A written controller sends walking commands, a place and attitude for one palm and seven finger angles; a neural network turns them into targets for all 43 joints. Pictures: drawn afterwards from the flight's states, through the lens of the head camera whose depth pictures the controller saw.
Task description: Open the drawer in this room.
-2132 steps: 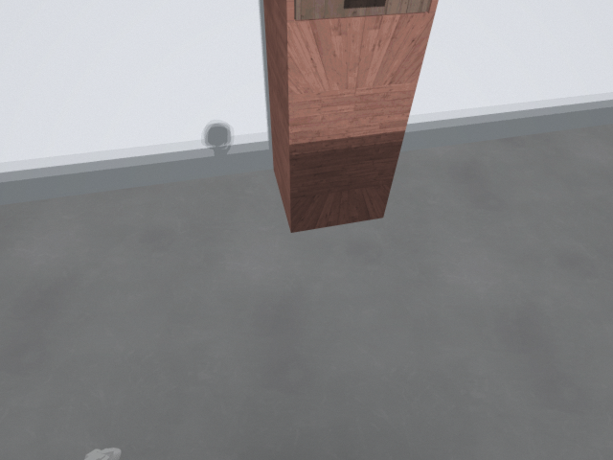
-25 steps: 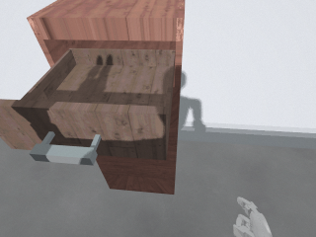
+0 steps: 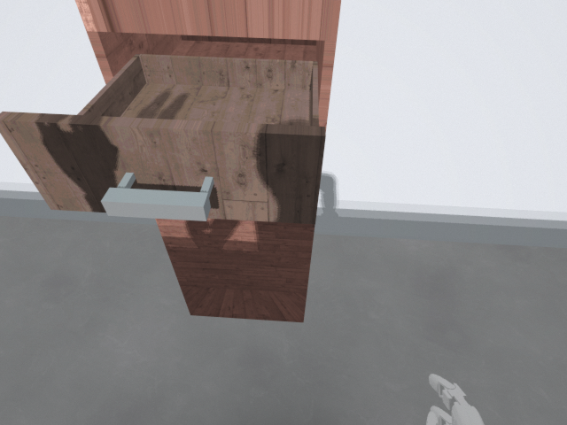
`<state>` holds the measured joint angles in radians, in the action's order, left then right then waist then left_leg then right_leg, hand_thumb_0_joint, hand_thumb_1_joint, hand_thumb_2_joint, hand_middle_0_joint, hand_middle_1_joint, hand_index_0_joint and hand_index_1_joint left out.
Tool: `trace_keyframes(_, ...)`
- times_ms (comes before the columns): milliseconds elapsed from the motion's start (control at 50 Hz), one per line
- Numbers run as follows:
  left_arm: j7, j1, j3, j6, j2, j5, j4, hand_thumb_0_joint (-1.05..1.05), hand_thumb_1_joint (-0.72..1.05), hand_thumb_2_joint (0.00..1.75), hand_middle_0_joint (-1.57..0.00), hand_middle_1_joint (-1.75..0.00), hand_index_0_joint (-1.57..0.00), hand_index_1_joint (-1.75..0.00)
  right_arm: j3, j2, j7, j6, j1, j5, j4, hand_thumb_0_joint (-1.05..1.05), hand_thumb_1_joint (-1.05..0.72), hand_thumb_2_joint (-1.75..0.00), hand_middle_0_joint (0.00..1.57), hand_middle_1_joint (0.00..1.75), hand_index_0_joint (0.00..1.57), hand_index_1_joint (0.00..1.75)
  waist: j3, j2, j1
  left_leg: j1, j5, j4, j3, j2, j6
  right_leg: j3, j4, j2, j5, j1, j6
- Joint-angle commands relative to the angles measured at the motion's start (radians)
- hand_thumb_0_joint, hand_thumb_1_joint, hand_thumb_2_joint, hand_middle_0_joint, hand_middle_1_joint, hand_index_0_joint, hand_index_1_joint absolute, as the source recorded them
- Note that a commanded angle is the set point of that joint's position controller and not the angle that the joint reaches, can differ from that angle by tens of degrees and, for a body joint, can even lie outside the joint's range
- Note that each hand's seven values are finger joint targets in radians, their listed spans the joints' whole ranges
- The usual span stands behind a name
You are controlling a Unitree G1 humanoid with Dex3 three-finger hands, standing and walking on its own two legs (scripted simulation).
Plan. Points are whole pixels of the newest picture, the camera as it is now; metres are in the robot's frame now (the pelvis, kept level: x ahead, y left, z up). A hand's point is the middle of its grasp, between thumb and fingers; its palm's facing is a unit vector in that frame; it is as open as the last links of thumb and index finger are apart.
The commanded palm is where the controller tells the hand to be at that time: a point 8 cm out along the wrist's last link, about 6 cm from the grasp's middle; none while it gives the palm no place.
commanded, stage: step back with the hand held close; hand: left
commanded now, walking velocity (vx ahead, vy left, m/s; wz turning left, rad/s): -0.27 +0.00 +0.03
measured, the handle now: (163, 192) +0.34 +0.18 +0.19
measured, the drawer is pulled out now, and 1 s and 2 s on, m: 0.29 0.29 0.29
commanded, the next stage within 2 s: stop stepping back and stand still in 0.22 s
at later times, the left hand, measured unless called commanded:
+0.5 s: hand out of the picture +0.05 +0.23 +0.35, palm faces +0.57 -0.79 -0.25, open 7.4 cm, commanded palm +0.00 +0.29 +0.34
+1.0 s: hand out of the picture -0.03 +0.22 +0.37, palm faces +0.57 -0.72 -0.39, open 7.4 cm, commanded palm -0.05 +0.29 +0.34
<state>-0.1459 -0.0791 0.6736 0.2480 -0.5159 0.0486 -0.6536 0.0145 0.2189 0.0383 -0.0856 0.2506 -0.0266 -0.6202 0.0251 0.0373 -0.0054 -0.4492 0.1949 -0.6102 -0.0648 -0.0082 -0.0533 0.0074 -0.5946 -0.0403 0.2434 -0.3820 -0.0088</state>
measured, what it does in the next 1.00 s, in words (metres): walks backwards: right foot, then left foot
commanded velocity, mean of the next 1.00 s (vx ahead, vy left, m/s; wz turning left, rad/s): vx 0.03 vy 0.00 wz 0.00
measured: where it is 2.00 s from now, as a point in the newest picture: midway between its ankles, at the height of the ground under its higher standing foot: outside the picture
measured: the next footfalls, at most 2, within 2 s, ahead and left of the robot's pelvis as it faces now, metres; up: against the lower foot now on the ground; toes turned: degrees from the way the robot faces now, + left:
right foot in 0.44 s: -0.19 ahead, -0.10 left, +0.00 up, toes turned -4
left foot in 0.60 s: -0.11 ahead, +0.12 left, +0.00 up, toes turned -1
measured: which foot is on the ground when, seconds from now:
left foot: down 0.00-0.42, up 0.44-0.58, down 0.60-1.00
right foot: down 0.00-0.14, up 0.16-0.42, down 0.44-0.62, up 0.64-0.88, down 0.90-1.00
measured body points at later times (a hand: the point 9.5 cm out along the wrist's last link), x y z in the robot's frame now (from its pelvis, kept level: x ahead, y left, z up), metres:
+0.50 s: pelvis -0.14 +0.02 +0.00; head -0.14 +0.04 +0.45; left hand +0.01 +0.27 +0.36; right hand +0.03 -0.20 -0.08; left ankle -0.01 +0.10 -0.69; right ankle -0.23 -0.10 -0.72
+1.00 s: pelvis -0.21 +0.02 +0.01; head -0.23 +0.04 +0.46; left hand -0.06 +0.26 +0.38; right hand -0.10 -0.23 -0.08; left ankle -0.13 +0.12 -0.69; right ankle -0.23 -0.05 -0.72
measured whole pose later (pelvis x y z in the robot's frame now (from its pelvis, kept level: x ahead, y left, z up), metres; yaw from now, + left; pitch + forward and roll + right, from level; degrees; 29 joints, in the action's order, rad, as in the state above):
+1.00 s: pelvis -0.21 +0.02 +0.01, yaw -6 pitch +0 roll -2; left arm -0.13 -0.18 0.69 0.29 -0.65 0.04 -0.80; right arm -0.01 0.21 0.06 -0.07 0.27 -0.01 -0.69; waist 0.06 0.00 0.01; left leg -0.53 0.33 -0.89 -0.02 -0.03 0.00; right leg -0.11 -0.52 -0.06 0.30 -0.21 -0.07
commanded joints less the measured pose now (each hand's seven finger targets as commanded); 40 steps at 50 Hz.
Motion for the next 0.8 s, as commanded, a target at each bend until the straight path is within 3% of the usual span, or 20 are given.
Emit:
trace_keyframes(0,-0.014,0.144,0.026,0.021,-0.24,-0.012,-0.199,0.0,0.9,0.9,-0.2,-0.3,-0.2,-0.3,0.041,0.124,-0.003,-0.054,-0.094,-0.001,0.145,0.0,-0.9,-0.9,0.2,0.3,0.2,0.3,0.053,-0.182,-0.022,0.195,0.229,-0.181,0.062,-0.003,0.045,0.276,0.385,0.263,0.364,-0.25,-0.096)
trace_keyframes(40,-0.027,0.106,0.072,0.022,-0.284,-0.014,-0.205,0.0,0.9,0.9,-0.2,-0.3,-0.2,-0.3,0.036,0.118,-0.001,-0.047,-0.092,0.006,0.129,0.0,-0.9,-0.9,0.2,0.3,0.2,0.3,0.09,-0.166,-0.016,0.264,0.208,-0.212,0.063,-0.009,0.04,0.247,0.358,0.3,0.3,-0.278,-0.111)
trace_keyframes(80,-0.027,0.126,0.067,0.021,-0.268,-0.008,-0.215,0.0,0.9,0.9,-0.2,-0.3,-0.2,-0.3,0.028,0.126,0.008,-0.031,-0.092,0.013,0.144,0.0,-0.9,-0.9,0.2,0.3,0.2,0.3,0.042,-0.063,-0.026,0.21,0.293,0.021,0.167,-0.08,0.011,0.147,0.219,0.2,0.344,-0.278,-0.058)
trace_keyframes(120,-0.04,0.193,0.094,0.035,-0.257,-0.003,-0.228,0.0,0.9,0.9,-0.2,-0.3,-0.2,-0.3,0.03,0.145,0.019,-0.05,-0.12,0.024,0.16,0.0,-0.9,-0.9,0.2,0.3,0.2,0.3,0.059,0.339,-0.025,-0.13,0.63,0.424,0.458,-0.324,-0.078,-0.01,-0.346,-0.014,0.295,-0.054,0.006)
trace_keyframes(140,-0.045,0.267,0.111,0.04,-0.291,0.001,-0.261,0.0,0.9,0.9,-0.2,-0.3,-0.2,-0.3,0.04,0.125,0.026,-0.063,-0.104,0.031,0.168,0.0,-0.9,-0.9,0.2,0.3,0.2,0.3,0.116,0.337,-0.03,-0.177,0.556,0.492,0.539,-0.404,-0.095,0.021,-0.638,-0.043,0.318,0.013,0.013)
trace_keyframes(180,-0.031,0.289,0.105,0.019,-0.284,0.013,-0.136,0.0,0.9,0.9,-0.2,-0.3,-0.2,-0.3,0.063,0.116,0.005,-0.084,-0.123,0.022,0.108,0.0,-0.9,-0.9,0.2,0.3,0.2,0.3,0.158,0.129,-0.018,-0.047,0.359,0.37,0.354,-0.341,-0.066,0.049,-0.711,-0.052,0.287,-0.015,0.016)
trace_keyframes(200,-0.025,0.272,0.085,-0.007,-0.261,0.018,-0.089,0.0,0.9,0.9,-0.2,-0.3,-0.2,-0.3,0.07,0.119,-0.007,-0.081,-0.145,0.009,0.108,0.0,-0.9,-0.9,0.2,0.3,0.2,0.3,0.154,0.158,-0.008,-0.023,0.348,0.36,0.252,-0.298,-0.039,-0.004,-0.695,-0.064,0.281,-0.008,0.021)
trace_keyframes(340,0.006,0.26,-0.007,-0.055,-0.231,0.057,-0.202,0.0,0.9,0.9,-0.2,-0.3,-0.2,-0.3,0.027,0.099,-0.019,-0.086,-0.168,0.002,0.129,0.0,-0.9,-0.9,0.2,0.3,0.2,0.3,0.165,0.27,0.006,0.032,0.383,0.472,0.116,-0.189,0.094,-0.16,-0.068,-0.075,0.372,0.261,-0.031)
trace_keyframes(360,0.018,0.254,-0.007,-0.048,-0.239,0.057,-0.236,0.0,0.9,0.9,-0.2,-0.3,-0.2,-0.3,0.015,0.091,-0.02,-0.079,-0.166,0.001,0.137,0.0,-0.9,-0.9,0.2,0.3,0.2,0.3,0.162,0.213,0.009,0.056,0.359,0.362,0.061,-0.124,0.132,-0.125,0.14,-0.031,0.362,0.263,-0.065)
trace_keyframes(380,0.026,0.224,0.014,-0.032,-0.274,0.049,-0.258,0.0,0.9,0.9,-0.2,-0.3,-0.2,-0.3,0.011,0.078,-0.02,-0.07,-0.139,0.0,0.135,0.0,-0.9,-0.9,0.2,0.3,0.2,0.3,0.148,0.006,0.007,0.154,0.23,0.036,-0.024,-0.024,0.146,0.07,0.376,0.117,0.364,0.116,-0.119)
trace_keyframes(400,0.021,0.207,0.063,-0.014,-0.346,0.048,-0.299,0.0,0.9,0.9,-0.2,-0.3,-0.2,-0.3,0.008,0.086,-0.015,-0.049,-0.144,0.003,0.122,0.0,-0.9,-0.9,0.2,0.3,0.2,0.3,0.122,-0.229,0.026,0.162,0.129,-0.372,-0.001,0.032,0.133,0.365,0.505,0.363,0.31,-0.074,-0.184)
trace_keyframes(420,0.007,0.266,0.125,0.002,-0.398,0.049,-0.303,0.0,0.9,0.9,-0.2,-0.3,-0.2,-0.3,-0.002,0.11,-0.009,-0.026,-0.145,0.019,0.105,0.0,-0.9,-0.9,0.2,0.3,0.2,0.3,0.152,-0.125,0.011,0.034,0.148,-0.533,0.05,0.03,0.123,0.262,0.417,0.375,0.074,-0.012,-0.209)
trace_keyframes(440,0.013,0.22,0.087,-0.009,-0.337,0.042,-0.279,0.0,0.9,0.9,-0.2,-0.3,-0.2,-0.3,-0.007,0.086,-0.008,-0.034,-0.142,0.0,0.117,0.0,-0.9,-0.9,0.2,0.3,0.2,0.3,0.18,-0.216,0.017,-0.048,0.153,-0.568,0.084,0.044,0.112,0.274,0.387,0.353,0.164,0.053,-0.205)
trace_keyframes(460,0.008,0.2,0.088,-0.016,-0.296,0.037,-0.233,0.0,0.9,0.9,-0.2,-0.3,-0.2,-0.3,0.004,0.102,0.01,-0.041,-0.159,-0.003,0.132,0.0,-0.9,-0.9,0.2,0.3,0.2,0.3,0.041,-0.242,-0.006,-0.096,0.127,-0.488,0.122,-0.002,0.086,0.242,0.348,0.304,0.016,0.052,-0.158)
trace_keyframes(540,0.0,0.239,0.036,-0.025,-0.26,0.015,-0.035,0.0,0.9,0.9,-0.2,-0.3,-0.2,-0.3,-0.001,0.125,0.041,-0.045,-0.108,0.003,0.096,0.0,-0.9,-0.9,0.2,0.3,0.2,0.3,0.031,0.002,-0.031,0.242,-0.023,0.108,0.078,-0.026,0.04,0.067,0.12,0.193,-0.198,0.062,-0.058)
trace_keyframes(560,0.004,0.273,0.003,-0.024,-0.253,0.007,-0.029,0.0,0.9,0.9,-0.2,-0.3,-0.2,-0.3,0.008,0.149,0.041,-0.05,-0.107,0.006,0.115,0.0,-0.9,-0.9,0.2,0.3,0.2,0.3,0.065,0.14,-0.021,0.295,-0.17,0.142,0.2,-0.118,-0.002,0.029,0.016,0.103,-0.183,0.046,-0.008)
trace_keyframes(600,0.008,0.306,-0.008,-0.03,-0.27,-0.005,0.027,0.0,0.9,0.9,-0.2,-0.3,-0.2,-0.3,0.009,0.146,0.029,-0.064,-0.087,-0.001,0.125,0.0,-0.9,-0.9,0.2,0.3,0.2,0.3,0.096,0.153,-0.02,0.312,-0.193,0.256,0.408,-0.248,-0.044,-0.031,-0.086,0.003,0.102,-0.016,0.021)
trace_keyframes(640,0.014,0.338,-0.025,-0.025,-0.276,0.007,-0.087,0.0,0.9,0.9,-0.2,-0.3,-0.2,-0.3,0.012,0.122,0.031,-0.072,-0.12,0.02,0.12,0.0,-0.9,-0.9,0.2,0.3,0.2,0.3,0.115,0.228,-0.033,0.277,0.091,0.406,0.503,-0.287,-0.04,0.026,-0.297,-0.001,0.278,-0.055,0.014)
trace_keyframes(700,0.01,0.06,-0.035,-0.035,-0.2,0.009,-0.23,0.0,0.9,0.9,-0.2,-0.3,-0.2,-0.3,0.015,0.099,0.01,-0.078,-0.147,0.014,0.145,0.0,-0.9,-0.9,0.2,0.3,0.2,0.3,0.132,0.145,-0.007,0.18,0.348,0.453,0.309,-0.221,-0.028,-0.03,-0.247,0.006,0.179,0.046,0.001)
trace_keyframes(780,-0.006,-0.121,0.08,-0.007,-0.273,0.024,-0.429,0.0,0.9,0.9,-0.2,-0.3,-0.2,-0.3,0.009,0.101,0.017,-0.064,-0.174,0.03,0.171,0.0,-0.9,-0.9,0.2,0.3,0.2,0.3,0.134,0.224,-0.003,0.002,0.457,0.459,0.18,-0.165,0.007,-0.169,-0.012,-0.035,0.183,0.284,-0.012)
